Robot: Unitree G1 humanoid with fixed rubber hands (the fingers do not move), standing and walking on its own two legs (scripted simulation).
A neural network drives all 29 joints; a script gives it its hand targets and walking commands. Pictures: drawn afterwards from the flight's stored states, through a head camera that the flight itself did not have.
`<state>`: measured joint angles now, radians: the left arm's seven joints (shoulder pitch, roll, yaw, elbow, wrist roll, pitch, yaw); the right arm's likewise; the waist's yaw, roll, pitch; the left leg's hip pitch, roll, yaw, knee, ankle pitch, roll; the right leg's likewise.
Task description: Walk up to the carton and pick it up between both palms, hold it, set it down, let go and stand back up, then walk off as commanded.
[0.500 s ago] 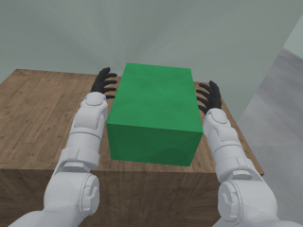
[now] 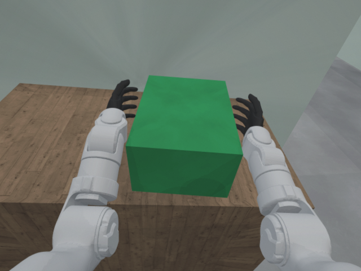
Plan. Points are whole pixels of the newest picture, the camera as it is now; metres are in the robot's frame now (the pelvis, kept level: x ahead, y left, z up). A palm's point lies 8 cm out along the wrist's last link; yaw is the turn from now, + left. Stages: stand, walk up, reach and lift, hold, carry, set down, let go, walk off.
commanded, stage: hold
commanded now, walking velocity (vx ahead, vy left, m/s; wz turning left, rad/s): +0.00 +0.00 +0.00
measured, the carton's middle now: (183, 129) +0.44 +0.01 +0.11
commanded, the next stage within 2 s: none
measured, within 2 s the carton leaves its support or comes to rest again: neither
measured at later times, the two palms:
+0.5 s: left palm (113, 108) +0.37 +0.17 +0.20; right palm (255, 123) +0.38 -0.14 +0.20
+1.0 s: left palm (111, 108) +0.37 +0.17 +0.21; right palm (255, 121) +0.38 -0.13 +0.20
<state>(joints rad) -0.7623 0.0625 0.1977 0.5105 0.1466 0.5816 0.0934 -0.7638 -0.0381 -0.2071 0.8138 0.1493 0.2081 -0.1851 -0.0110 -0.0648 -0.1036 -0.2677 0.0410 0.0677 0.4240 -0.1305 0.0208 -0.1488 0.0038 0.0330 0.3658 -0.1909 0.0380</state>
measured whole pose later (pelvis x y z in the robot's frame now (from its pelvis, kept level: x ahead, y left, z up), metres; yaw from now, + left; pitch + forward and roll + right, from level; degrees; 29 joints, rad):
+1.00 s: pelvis +0.00 +0.00 +0.00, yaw +0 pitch -3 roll -2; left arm -0.76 0.06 0.20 0.42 0.16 0.68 0.09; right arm -0.77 -0.04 -0.20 0.71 0.17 0.31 -0.20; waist -0.01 -0.06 -0.10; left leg -0.24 0.04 0.07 0.42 -0.13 0.02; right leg -0.12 0.00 0.03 0.37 -0.19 0.04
